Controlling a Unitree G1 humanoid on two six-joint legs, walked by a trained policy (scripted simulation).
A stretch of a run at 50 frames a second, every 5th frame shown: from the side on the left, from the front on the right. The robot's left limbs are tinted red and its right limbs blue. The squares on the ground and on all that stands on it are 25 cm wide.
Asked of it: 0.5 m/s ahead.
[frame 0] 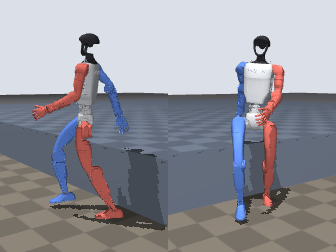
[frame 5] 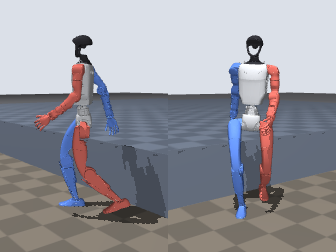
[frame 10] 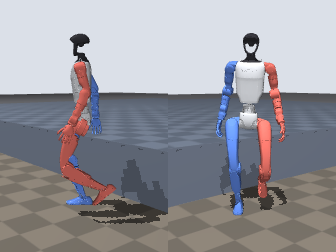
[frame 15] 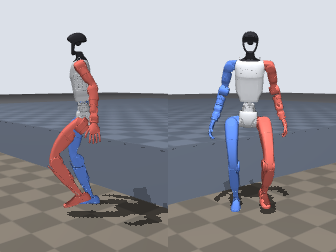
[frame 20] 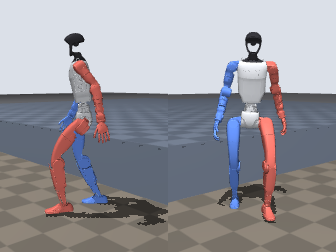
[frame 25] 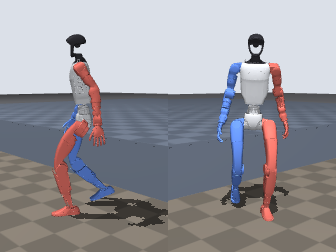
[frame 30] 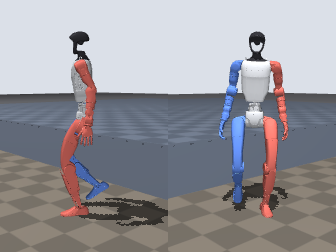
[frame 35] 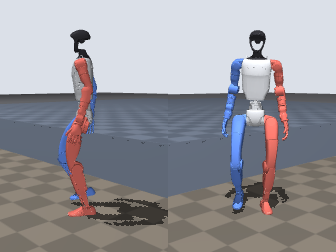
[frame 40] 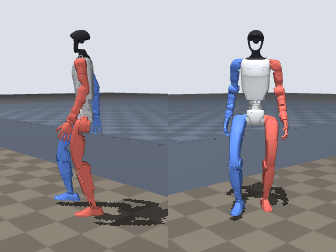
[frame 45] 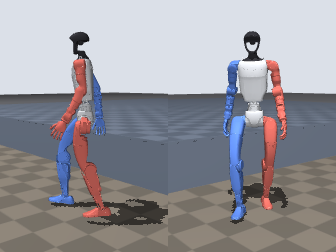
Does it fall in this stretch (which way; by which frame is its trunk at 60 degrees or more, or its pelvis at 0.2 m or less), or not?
no
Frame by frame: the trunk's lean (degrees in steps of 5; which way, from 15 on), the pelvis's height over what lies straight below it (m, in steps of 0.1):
0: 5, 0.8
5: 5, 0.7
10: 5, 0.8
15: 5, 0.8
20: 10, 0.8
25: 5, 0.7
30: 5, 0.8
35: 5, 0.8
40: 5, 0.8
45: 5, 0.8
